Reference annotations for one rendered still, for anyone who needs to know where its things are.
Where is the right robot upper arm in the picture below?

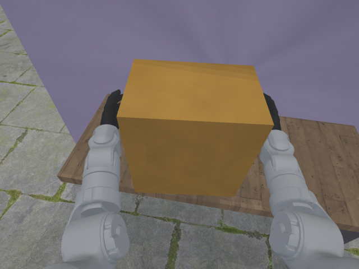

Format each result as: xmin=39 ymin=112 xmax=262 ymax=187
xmin=269 ymin=208 xmax=359 ymax=269

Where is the table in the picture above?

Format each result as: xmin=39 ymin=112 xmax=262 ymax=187
xmin=57 ymin=94 xmax=359 ymax=266

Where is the carton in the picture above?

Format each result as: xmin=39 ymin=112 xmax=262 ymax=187
xmin=116 ymin=59 xmax=274 ymax=197

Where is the left robot forearm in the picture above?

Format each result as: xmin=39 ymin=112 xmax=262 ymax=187
xmin=61 ymin=124 xmax=122 ymax=258

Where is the left robot upper arm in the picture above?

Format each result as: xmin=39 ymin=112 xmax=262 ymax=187
xmin=42 ymin=211 xmax=130 ymax=269

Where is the robot right hand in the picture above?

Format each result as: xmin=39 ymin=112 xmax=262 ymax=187
xmin=263 ymin=93 xmax=281 ymax=131

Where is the right robot forearm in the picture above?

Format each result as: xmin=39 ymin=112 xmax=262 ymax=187
xmin=260 ymin=129 xmax=344 ymax=253

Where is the robot left hand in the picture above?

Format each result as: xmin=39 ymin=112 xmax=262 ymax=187
xmin=100 ymin=90 xmax=123 ymax=129

